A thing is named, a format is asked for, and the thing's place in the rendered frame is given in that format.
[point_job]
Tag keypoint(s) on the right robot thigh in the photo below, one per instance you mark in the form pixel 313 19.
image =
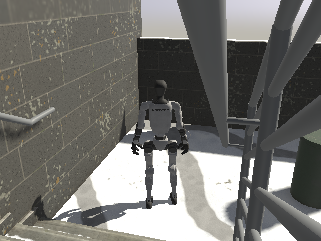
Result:
pixel 172 153

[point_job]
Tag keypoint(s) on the right robot hand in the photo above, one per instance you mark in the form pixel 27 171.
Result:
pixel 185 146

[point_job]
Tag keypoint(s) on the left robot hand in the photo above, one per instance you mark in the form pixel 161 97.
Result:
pixel 134 148

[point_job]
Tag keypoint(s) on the robot right forearm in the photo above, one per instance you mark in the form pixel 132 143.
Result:
pixel 183 135

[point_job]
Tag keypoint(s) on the robot left upper arm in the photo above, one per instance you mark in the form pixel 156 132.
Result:
pixel 142 114

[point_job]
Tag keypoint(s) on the robot right shin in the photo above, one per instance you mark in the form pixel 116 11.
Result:
pixel 173 182

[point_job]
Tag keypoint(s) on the robot right upper arm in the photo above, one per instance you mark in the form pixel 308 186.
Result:
pixel 178 114

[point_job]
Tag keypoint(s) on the robot left forearm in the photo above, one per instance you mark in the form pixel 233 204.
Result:
pixel 137 134

